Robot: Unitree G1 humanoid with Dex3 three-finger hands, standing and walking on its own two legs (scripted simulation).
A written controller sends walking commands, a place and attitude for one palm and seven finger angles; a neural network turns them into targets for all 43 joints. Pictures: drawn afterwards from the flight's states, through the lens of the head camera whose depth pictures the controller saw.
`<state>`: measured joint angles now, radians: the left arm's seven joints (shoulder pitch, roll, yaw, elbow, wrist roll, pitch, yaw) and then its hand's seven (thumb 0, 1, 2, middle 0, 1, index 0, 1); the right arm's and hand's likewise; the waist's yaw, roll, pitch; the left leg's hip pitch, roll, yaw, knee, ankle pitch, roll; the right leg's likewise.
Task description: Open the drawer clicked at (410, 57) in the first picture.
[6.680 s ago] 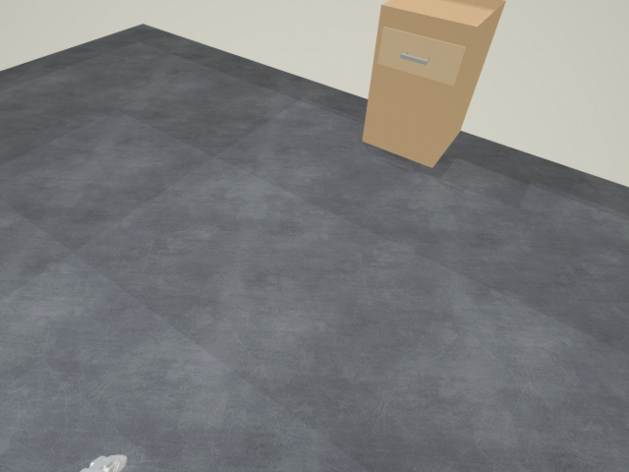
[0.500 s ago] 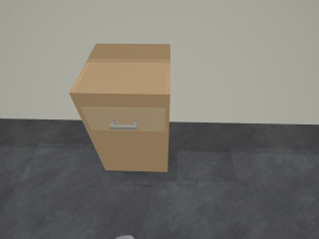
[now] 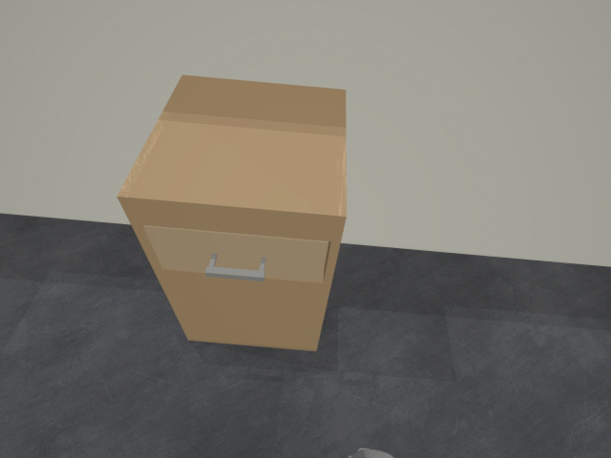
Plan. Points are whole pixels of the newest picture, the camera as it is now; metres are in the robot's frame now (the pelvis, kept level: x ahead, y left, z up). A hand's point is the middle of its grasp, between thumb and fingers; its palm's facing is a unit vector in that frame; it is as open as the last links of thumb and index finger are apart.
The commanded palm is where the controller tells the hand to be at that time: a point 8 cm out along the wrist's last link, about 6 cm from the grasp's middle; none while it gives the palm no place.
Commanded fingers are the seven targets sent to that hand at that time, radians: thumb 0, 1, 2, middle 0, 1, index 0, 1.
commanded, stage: come to a stop and stand still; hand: left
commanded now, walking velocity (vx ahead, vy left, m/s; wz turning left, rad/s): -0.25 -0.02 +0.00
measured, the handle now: (237, 266) +0.51 +0.18 -0.23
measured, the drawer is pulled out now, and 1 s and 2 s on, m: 0.00 0.00 0.00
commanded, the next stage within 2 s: look again from close up in 1.58 s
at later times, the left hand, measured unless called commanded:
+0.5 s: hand out of the picture +0.05 +0.10 -0.14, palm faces +0.08 -0.94 -0.32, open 7.3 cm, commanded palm none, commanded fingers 0.00 0.90 0.90 -0.20 -0.30 -0.20 -0.30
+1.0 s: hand out of the picture -0.06 +0.13 -0.18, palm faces +0.09 -0.98 -0.16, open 7.4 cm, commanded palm none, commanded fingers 0.00 0.90 0.90 -0.20 -0.30 -0.20 -0.30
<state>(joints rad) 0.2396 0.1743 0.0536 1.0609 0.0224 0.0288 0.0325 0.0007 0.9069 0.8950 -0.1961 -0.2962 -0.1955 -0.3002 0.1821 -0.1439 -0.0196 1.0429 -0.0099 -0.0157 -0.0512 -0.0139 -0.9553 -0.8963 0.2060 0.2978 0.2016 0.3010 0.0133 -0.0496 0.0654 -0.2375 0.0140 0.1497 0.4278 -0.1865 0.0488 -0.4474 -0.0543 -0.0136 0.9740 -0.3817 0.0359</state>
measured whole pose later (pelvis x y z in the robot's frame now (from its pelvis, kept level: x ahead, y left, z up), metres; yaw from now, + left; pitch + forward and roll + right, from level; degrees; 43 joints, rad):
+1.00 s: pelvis -0.02 -0.04 +0.00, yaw +2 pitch +2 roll +0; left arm 0.34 0.18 0.05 1.14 0.03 0.03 0.01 0.00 0.91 0.89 -0.20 -0.30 -0.20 -0.30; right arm 0.33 -0.12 0.00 1.09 -0.02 0.00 -0.04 0.00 -0.93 -0.90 0.20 0.30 0.20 0.30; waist 0.02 -0.05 -0.06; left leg -0.10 0.00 0.00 0.34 -0.27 0.00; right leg -0.37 -0.02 -0.02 0.74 -0.31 0.01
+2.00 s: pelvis -0.03 -0.03 -0.01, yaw +1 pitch -2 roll +0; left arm 0.34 0.14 -0.01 1.10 0.03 0.01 0.03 0.00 0.91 0.89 -0.20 -0.30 -0.20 -0.30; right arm 0.29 -0.17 0.00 1.02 -0.02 0.00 -0.03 0.00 -0.94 -0.90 0.20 0.30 0.20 0.30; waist 0.02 0.00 0.00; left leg -0.21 -0.01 0.08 0.55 -0.31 0.05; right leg -0.22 -0.03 -0.04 0.54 -0.28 0.00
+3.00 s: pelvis +0.02 -0.04 +0.00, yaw +1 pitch -1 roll +0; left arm 0.29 0.16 -0.01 1.10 0.01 -0.02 0.05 0.00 0.92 0.89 -0.20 -0.30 -0.20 -0.30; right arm 0.29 -0.15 0.03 1.13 -0.01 -0.02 -0.03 0.00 -0.92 -0.90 0.20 0.30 0.20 0.30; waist 0.00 0.00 0.01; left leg -0.11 0.00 0.07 0.44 -0.32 0.02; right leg -0.14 -0.01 -0.05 0.46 -0.32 -0.01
